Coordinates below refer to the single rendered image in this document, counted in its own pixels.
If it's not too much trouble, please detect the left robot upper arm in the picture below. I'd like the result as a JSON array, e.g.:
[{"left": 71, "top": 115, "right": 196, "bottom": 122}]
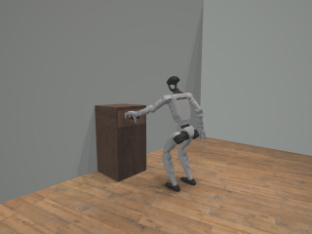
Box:
[{"left": 149, "top": 95, "right": 172, "bottom": 113}]

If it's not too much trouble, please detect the robot left forearm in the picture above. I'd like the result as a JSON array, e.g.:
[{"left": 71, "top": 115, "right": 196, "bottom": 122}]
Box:
[{"left": 134, "top": 105, "right": 153, "bottom": 117}]

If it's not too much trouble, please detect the left robot hand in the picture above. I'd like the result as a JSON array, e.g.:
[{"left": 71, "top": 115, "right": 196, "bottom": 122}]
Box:
[{"left": 125, "top": 111, "right": 137, "bottom": 123}]

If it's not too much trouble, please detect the left robot thigh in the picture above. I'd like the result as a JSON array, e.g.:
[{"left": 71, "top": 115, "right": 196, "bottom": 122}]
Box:
[{"left": 163, "top": 132, "right": 186, "bottom": 161}]

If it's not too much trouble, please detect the right robot upper arm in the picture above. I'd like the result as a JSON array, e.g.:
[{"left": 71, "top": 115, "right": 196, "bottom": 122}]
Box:
[{"left": 186, "top": 93, "right": 203, "bottom": 115}]

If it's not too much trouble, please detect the robot right foot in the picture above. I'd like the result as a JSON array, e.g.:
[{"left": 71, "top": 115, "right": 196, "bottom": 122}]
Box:
[{"left": 180, "top": 176, "right": 196, "bottom": 185}]

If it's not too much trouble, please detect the robot right forearm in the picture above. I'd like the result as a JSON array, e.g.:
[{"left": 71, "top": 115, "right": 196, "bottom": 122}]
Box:
[{"left": 196, "top": 111, "right": 204, "bottom": 130}]

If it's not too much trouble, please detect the cabinet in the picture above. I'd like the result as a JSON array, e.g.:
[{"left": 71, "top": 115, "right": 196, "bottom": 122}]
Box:
[{"left": 95, "top": 103, "right": 147, "bottom": 182}]

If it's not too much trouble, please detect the right robot hand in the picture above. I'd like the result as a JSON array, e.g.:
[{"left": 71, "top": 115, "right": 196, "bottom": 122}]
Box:
[{"left": 198, "top": 129, "right": 206, "bottom": 143}]

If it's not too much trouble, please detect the drawer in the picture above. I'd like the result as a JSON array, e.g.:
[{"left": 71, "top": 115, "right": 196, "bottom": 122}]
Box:
[{"left": 118, "top": 108, "right": 145, "bottom": 128}]

